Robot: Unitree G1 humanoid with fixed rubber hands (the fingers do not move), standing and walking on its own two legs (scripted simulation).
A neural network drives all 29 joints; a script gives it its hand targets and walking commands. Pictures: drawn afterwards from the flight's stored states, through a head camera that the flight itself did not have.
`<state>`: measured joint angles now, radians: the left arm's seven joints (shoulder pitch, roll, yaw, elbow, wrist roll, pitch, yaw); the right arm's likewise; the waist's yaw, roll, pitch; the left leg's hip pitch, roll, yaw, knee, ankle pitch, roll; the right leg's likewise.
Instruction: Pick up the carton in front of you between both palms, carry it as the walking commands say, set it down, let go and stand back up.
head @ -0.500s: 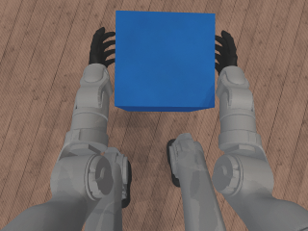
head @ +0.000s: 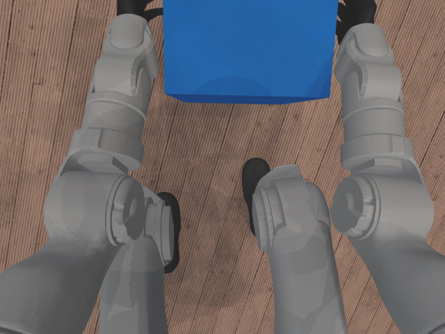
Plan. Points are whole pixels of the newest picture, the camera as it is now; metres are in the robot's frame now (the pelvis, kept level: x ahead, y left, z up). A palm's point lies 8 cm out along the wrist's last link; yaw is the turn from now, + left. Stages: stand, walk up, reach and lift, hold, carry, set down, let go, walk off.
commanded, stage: set down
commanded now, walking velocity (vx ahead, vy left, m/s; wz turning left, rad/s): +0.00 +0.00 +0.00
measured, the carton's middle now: (240, 38) +0.51 -0.12 -0.24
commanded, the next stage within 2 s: none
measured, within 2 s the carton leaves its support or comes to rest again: rests again in 1.06 s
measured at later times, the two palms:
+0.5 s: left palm (137, 27) +0.54 +0.03 -0.19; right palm (346, 30) +0.49 -0.27 -0.18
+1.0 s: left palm (140, 26) +0.54 +0.03 -0.20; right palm (348, 32) +0.48 -0.28 -0.19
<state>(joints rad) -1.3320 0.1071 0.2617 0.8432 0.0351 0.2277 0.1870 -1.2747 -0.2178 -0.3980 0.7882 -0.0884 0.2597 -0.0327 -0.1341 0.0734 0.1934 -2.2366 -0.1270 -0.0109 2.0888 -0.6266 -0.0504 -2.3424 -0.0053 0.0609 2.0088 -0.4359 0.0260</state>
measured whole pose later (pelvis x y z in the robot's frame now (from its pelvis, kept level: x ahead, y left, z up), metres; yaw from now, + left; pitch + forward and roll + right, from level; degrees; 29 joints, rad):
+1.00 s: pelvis +0.00 +0.00 -0.03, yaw -1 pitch +38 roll +0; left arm -1.44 0.12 0.29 1.02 0.14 0.16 0.07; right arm -1.36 -0.32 -0.47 1.03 -0.09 0.16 0.07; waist -0.12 0.04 0.32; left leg -2.23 -0.15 -0.04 2.20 -0.64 -0.05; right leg -2.32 -0.03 0.03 2.11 -0.46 0.02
